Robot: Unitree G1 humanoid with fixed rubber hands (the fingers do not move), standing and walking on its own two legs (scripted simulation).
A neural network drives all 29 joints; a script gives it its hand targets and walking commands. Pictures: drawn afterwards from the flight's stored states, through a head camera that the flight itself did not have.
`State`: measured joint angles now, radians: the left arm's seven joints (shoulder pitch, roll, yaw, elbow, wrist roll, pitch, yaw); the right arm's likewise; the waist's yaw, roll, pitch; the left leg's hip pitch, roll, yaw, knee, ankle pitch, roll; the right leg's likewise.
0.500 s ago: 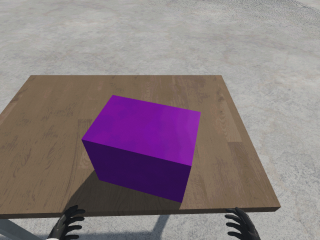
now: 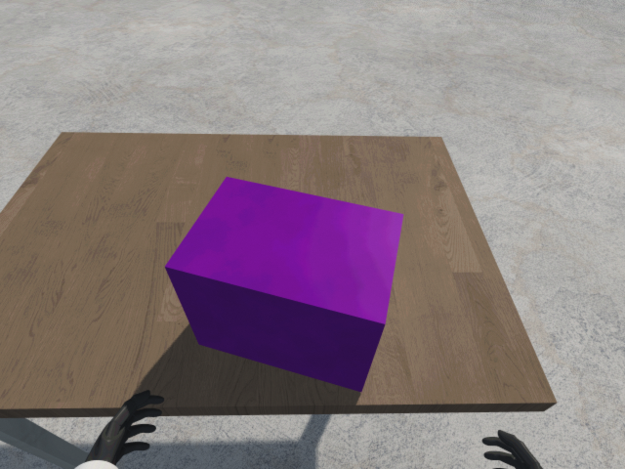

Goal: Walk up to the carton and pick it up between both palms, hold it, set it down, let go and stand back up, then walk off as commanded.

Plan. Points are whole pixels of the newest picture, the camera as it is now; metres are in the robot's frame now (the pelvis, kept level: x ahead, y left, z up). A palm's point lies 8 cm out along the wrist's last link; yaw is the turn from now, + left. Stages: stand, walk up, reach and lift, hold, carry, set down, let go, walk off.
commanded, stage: stand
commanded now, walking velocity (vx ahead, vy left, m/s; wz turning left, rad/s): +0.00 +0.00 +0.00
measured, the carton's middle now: (293, 284) +0.41 +0.03 -0.03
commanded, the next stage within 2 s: none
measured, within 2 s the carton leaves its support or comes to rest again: neither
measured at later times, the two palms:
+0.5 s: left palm (100, 464) +0.17 +0.26 -0.06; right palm out of the picture +0.13 -0.27 -0.08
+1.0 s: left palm out of the picture +0.15 +0.27 -0.07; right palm out of the picture +0.12 -0.28 -0.08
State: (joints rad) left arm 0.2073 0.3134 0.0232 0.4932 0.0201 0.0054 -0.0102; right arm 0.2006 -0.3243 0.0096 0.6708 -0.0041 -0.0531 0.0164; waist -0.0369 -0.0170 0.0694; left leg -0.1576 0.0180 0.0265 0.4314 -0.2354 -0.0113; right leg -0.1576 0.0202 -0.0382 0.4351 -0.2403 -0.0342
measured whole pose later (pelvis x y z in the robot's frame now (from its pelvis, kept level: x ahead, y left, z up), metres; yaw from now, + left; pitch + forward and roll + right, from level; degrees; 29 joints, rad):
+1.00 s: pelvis +0.00 +0.00 +0.00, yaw +0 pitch -2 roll +0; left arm 0.21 0.32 0.02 0.62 0.02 -0.02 -0.01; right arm 0.20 -0.33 0.01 0.73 0.00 -0.04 0.02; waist -0.04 -0.02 0.03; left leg -0.16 0.02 0.03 0.43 -0.23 -0.01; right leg -0.16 0.02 -0.04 0.44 -0.24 -0.03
